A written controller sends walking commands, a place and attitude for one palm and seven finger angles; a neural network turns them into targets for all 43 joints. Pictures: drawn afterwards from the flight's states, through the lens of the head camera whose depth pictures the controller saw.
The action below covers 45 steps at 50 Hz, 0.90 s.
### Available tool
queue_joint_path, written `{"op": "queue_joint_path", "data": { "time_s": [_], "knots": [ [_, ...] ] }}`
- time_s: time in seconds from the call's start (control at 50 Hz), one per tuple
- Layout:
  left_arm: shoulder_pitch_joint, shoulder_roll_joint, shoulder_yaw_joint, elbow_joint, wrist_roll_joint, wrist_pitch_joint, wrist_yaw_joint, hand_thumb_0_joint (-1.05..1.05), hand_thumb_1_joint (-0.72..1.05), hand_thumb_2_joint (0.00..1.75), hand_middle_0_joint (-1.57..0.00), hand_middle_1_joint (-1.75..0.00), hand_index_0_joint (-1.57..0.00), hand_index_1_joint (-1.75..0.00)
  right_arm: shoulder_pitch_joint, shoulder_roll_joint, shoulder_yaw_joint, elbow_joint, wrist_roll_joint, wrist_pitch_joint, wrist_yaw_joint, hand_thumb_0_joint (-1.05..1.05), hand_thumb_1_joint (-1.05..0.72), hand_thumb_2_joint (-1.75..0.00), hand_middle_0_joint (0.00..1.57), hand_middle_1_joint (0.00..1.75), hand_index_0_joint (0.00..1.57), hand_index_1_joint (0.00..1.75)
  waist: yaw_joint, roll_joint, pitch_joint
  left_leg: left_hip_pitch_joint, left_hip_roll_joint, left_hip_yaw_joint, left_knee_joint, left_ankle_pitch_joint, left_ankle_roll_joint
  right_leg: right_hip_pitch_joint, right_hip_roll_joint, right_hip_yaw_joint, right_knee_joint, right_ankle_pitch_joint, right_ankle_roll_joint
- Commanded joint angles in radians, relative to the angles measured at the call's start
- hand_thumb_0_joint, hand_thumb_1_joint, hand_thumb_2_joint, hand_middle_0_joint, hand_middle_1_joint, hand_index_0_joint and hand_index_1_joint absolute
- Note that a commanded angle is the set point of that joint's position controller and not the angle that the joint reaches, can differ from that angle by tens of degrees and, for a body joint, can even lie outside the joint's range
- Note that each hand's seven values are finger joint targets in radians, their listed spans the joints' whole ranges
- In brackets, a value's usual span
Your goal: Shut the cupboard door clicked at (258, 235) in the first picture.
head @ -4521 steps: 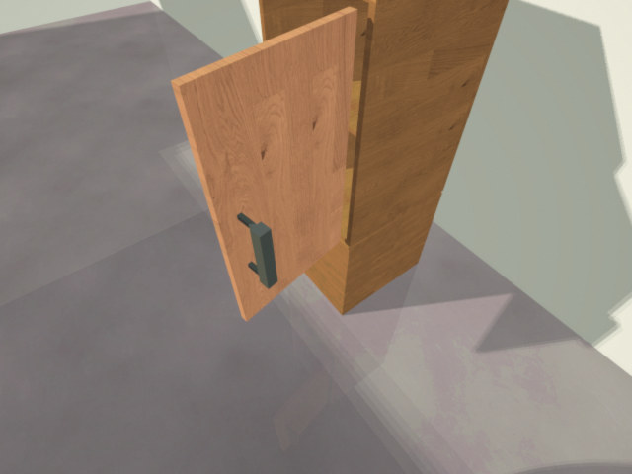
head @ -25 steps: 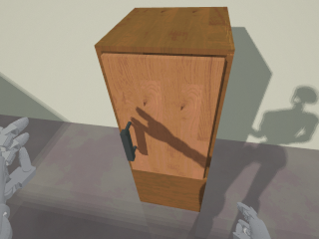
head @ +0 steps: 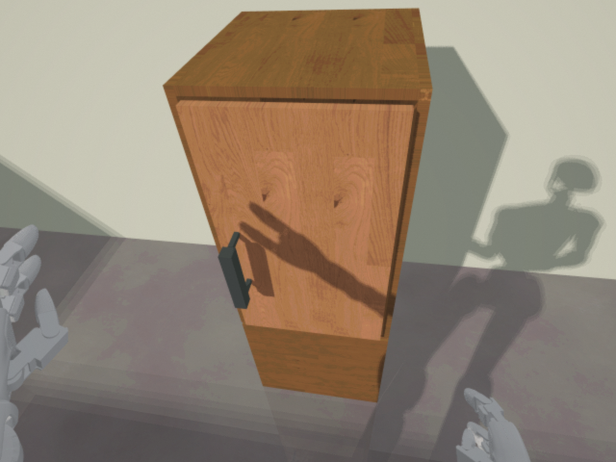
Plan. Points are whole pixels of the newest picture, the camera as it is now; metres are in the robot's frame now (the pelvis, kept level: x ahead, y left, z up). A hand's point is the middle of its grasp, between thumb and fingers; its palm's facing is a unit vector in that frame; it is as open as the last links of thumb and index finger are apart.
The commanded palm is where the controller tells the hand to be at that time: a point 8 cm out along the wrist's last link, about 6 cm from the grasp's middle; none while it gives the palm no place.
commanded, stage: step back with the hand held close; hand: left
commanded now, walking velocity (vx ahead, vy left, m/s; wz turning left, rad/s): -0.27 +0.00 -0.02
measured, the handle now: (238, 270) +0.49 +0.20 -0.09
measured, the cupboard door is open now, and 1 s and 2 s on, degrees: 0 0 0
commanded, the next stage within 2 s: stop stepping back and stand still in 1.54 s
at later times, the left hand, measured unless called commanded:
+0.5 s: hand (18, 372) +0.16 +0.30 +0.15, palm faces +0.39 -0.79 -0.47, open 7.4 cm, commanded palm +0.10 +0.33 +0.18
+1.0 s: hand out of the picture +0.11 +0.30 +0.16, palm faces +0.45 -0.76 -0.47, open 7.4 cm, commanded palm +0.05 +0.33 +0.18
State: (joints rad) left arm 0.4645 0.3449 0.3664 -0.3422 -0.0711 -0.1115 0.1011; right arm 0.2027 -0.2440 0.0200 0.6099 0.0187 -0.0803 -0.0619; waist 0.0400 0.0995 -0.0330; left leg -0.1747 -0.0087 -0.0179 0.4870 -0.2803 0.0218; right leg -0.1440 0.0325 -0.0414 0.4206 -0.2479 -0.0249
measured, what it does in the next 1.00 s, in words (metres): shifts its weight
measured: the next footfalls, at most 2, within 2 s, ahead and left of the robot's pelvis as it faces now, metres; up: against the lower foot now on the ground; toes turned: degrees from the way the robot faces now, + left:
right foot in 1.54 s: -0.25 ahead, -0.07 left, +0.00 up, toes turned -3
left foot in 1.84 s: -0.08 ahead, +0.11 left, +0.00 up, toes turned -5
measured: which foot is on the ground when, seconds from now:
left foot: down 0.00-1.00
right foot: down 0.00-1.00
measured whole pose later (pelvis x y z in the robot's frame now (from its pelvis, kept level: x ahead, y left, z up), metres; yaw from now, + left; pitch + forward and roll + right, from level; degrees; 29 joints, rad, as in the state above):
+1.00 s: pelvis -0.09 +0.03 -0.02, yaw -1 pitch +0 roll -2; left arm 0.51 0.43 0.47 -0.49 -0.01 -0.25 0.15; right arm 0.24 -0.22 0.01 0.58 0.00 -0.07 -0.07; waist -0.01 -0.01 0.00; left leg -0.46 -0.01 0.02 0.69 -0.23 0.06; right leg -0.42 0.03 0.00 0.62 -0.19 0.01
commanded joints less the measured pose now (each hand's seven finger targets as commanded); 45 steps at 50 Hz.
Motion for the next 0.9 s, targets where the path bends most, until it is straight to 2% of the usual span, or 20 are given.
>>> {"op": "queue_joint_path", "data": {
  "time_s": [0.0,0.08,0.14,0.2,0.26,0.34,0.36,0.44,0.46,0.5,0.56,0.58,0.62,0.66,0.68,0.72,0.76,0.78,0.86,0.88],
  "knots": [
    [-0.024,0.208,0.128,-0.195,0.006,-0.104,0.027,0.00,0.90,0.90,-0.20,-0.30,-0.20,-0.30,-0.111,-0.102,-0.064,-0.152,-0.002,-0.007,-0.009,0.00,-0.90,-0.90,0.20,0.30,0.20,0.30,-0.034,-0.122,-0.052,-0.035,0.033,-0.028,0.025,0.138,0.016,-0.077,-0.195,0.166,-0.118,0.161,-0.038],
    [0.011,0.239,0.155,-0.247,0.003,-0.109,0.041,0.00,0.90,0.90,-0.20,-0.30,-0.20,-0.30,-0.122,-0.115,-0.069,-0.172,-0.003,0.021,-0.024,0.00,-0.90,-0.90,0.20,0.30,0.20,0.30,-0.035,-0.041,-0.117,-0.021,0.070,-0.044,-0.045,0.350,0.012,-0.019,-0.131,0.093,-0.003,0.347,-0.001],
    [0.019,0.257,0.170,-0.270,0.002,-0.098,0.047,0.00,0.90,0.90,-0.20,-0.30,-0.20,-0.30,-0.118,-0.116,-0.073,-0.195,-0.002,0.045,-0.033,0.00,-0.90,-0.90,0.20,0.30,0.20,0.30,-0.030,-0.056,-0.158,-0.033,0.086,-0.047,-0.046,0.463,0.010,0.028,-0.105,0.082,0.045,0.432,0.013],
    [0.035,0.258,0.172,-0.279,0.000,-0.087,0.051,0.00,0.90,0.90,-0.20,-0.30,-0.20,-0.30,-0.115,-0.117,-0.075,-0.209,0.001,0.061,-0.035,0.00,-0.90,-0.90,0.20,0.30,0.20,0.30,-0.031,-0.073,-0.164,-0.064,0.094,-0.054,-0.049,0.470,0.005,0.046,-0.102,0.082,0.068,0.445,0.014],
    [0.075,0.264,0.185,-0.268,-0.001,-0.079,0.055,0.00,0.90,0.90,-0.20,-0.30,-0.20,-0.30,-0.118,-0.123,-0.078,-0.214,-0.001,0.071,-0.036,0.00,-0.90,-0.90,0.20,0.30,0.20,0.30,-0.030,-0.056,-0.148,-0.116,0.097,-0.057,-0.062,0.369,0.014,0.041,-0.102,0.100,0.061,0.394,0.015],
    [0.077,0.252,0.172,-0.284,0.003,-0.086,0.061,0.00,0.90,0.90,-0.20,-0.30,-0.20,-0.30,-0.115,-0.120,-0.073,-0.222,0.002,0.069,-0.034,0.00,-0.90,-0.90,0.20,0.30,0.20,0.30,-0.034,-0.057,-0.096,-0.232,0.104,-0.081,-0.102,0.148,0.030,0.031,-0.092,0.114,0.049,0.235,0.019],
    [0.071,0.275,0.197,-0.292,0.006,-0.091,0.064,0.00,0.90,0.90,-0.20,-0.30,-0.20,-0.30,-0.116,-0.127,-0.076,-0.218,-0.002,0.067,-0.037,0.00,-0.90,-0.90,0.20,0.30,0.20,0.30,-0.033,-0.046,-0.093,-0.259,0.105,-0.087,-0.117,0.097,0.034,0.038,-0.085,0.115,0.048,0.211,0.020],
    [0.046,0.251,0.186,-0.313,0.021,-0.113,0.067,0.00,0.90,0.90,-0.20,-0.30,-0.20,-0.30,-0.105,-0.128,-0.070,-0.226,-0.003,0.048,-0.039,0.00,-0.90,-0.90,0.20,0.30,0.20,0.30,-0.038,0.016,-0.058,-0.438,0.141,-0.142,-0.202,-0.152,0.064,0.123,-0.051,0.093,0.128,0.139,0.032],
    [0.035,0.271,0.206,-0.320,0.025,-0.119,0.068,0.00,0.90,0.90,-0.20,-0.30,-0.20,-0.30,-0.110,-0.133,-0.073,-0.226,-0.005,0.042,-0.041,0.00,-0.90,-0.90,0.20,0.30,0.20,0.30,-0.036,0.028,-0.049,-0.475,0.146,-0.156,-0.218,-0.204,0.071,0.139,-0.041,0.093,0.138,0.134,0.034],
    [0.018,0.252,0.196,-0.339,0.034,-0.133,0.067,0.00,0.90,0.90,-0.20,-0.30,-0.20,-0.30,-0.096,-0.129,-0.070,-0.225,-0.007,0.029,-0.040,0.00,-0.90,-0.90,0.20,0.30,0.20,0.30,-0.040,0.038,-0.047,-0.533,0.160,-0.174,-0.236,-0.272,0.082,0.174,-0.033,0.087,0.182,0.141,0.038],
    [0.005,0.254,0.200,-0.326,0.039,-0.138,0.068,0.00,0.90,0.90,-0.20,-0.30,-0.20,-0.30,-0.083,-0.137,-0.075,-0.214,-0.012,0.013,-0.038,0.00,-0.90,-0.90,0.20,0.30,0.20,0.30,-0.041,0.013,-0.045,-0.559,0.155,-0.170,-0.214,-0.316,0.084,0.165,-0.034,0.103,0.187,0.127,0.035],
    [-0.010,0.229,0.176,-0.336,0.042,-0.141,0.067,0.00,0.90,0.90,-0.20,-0.30,-0.20,-0.30,-0.079,-0.129,-0.072,-0.212,-0.010,0.009,-0.036,0.00,-0.90,-0.90,0.20,0.30,0.20,0.30,-0.046,0.010,-0.041,-0.568,0.152,-0.164,-0.201,-0.330,0.084,0.160,-0.040,0.106,0.187,0.114,0.033],
    [-0.017,0.225,0.175,-0.331,0.048,-0.147,0.070,0.00,0.90,0.90,-0.20,-0.30,-0.20,-0.30,-0.070,-0.131,-0.075,-0.206,-0.011,-0.001,-0.032,0.00,-0.90,-0.90,0.20,0.30,0.20,0.30,-0.048,-0.006,-0.039,-0.577,0.137,-0.152,-0.163,-0.361,0.082,0.139,-0.053,0.129,0.168,0.073,0.026],
    [-0.014,0.248,0.193,-0.323,0.047,-0.149,0.073,0.00,0.90,0.90,-0.20,-0.30,-0.20,-0.30,-0.069,-0.137,-0.078,-0.200,-0.016,-0.005,-0.031,0.00,-0.90,-0.90,0.20,0.30,0.20,0.30,-0.047,-0.051,-0.034,-0.539,0.116,-0.142,-0.121,-0.345,0.071,0.073,-0.070,0.161,0.114,0.013,0.013],
    [-0.032,0.225,0.164,-0.350,0.047,-0.153,0.072,0.00,0.90,0.90,-0.20,-0.30,-0.20,-0.30,-0.071,-0.127,-0.072,-0.200,-0.014,-0.007,-0.027,0.00,-0.90,-0.90,0.20,0.30,0.20,0.30,-0.052,-0.052,-0.025,-0.520,0.109,-0.138,-0.101,-0.339,0.066,0.035,-0.083,0.169,0.094,-0.029,0.007],
    [-0.029,0.241,0.181,-0.336,0.050,-0.164,0.079,0.00,0.90,0.90,-0.20,-0.30,-0.20,-0.30,-0.071,-0.127,-0.073,-0.192,-0.019,-0.014,-0.026,0.00,-0.90,-0.90,0.20,0.30,0.20,0.30,-0.052,-0.060,-0.007,-0.518,0.105,-0.141,-0.085,-0.342,0.063,-0.013,-0.089,0.183,0.065,-0.093,0.000],
    [-0.022,0.269,0.207,-0.346,0.052,-0.174,0.082,0.00,0.90,0.90,-0.20,-0.30,-0.20,-0.30,-0.078,-0.132,-0.075,-0.186,-0.023,-0.016,-0.026,0.00,-0.90,-0.90,0.20,0.30,0.20,0.30,-0.051,-0.034,-0.018,-0.503,0.108,-0.143,-0.090,-0.321,0.060,-0.025,-0.084,0.181,0.065,-0.083,-0.002],
    [-0.024,0.245,0.186,-0.368,0.050,-0.182,0.081,0.00,0.90,0.90,-0.20,-0.30,-0.20,-0.30,-0.078,-0.120,-0.068,-0.187,-0.022,-0.020,-0.024,0.00,-0.90,-0.90,0.20,0.30,0.20,0.30,-0.053,-0.025,-0.029,-0.514,0.118,-0.155,-0.113,-0.316,0.062,-0.002,-0.075,0.156,0.091,-0.059,0.003],
    [0.007,0.267,0.232,-0.348,0.055,-0.194,0.080,0.00,0.90,0.90,-0.20,-0.30,-0.20,-0.30,-0.083,-0.133,-0.077,-0.181,-0.023,-0.031,-0.028,0.00,-0.90,-0.90,0.20,0.30,0.20,0.30,-0.045,0.050,-0.056,-0.655,0.180,-0.197,-0.206,-0.394,0.093,0.150,-0.010,0.112,0.248,0.059,0.029],
    [0.000,0.248,0.219,-0.371,0.054,-0.199,0.076,0.00,0.90,0.90,-0.20,-0.30,-0.20,-0.30,-0.079,-0.126,-0.075,-0.182,-0.024,-0.035,-0.028,0.00,-0.90,-0.90,0.20,0.30,0.20,0.30,-0.045,0.057,-0.065,-0.676,0.195,-0.210,-0.217,-0.377,0.097,0.179,0.001,0.097,0.286,0.105,0.034]
  ]
}}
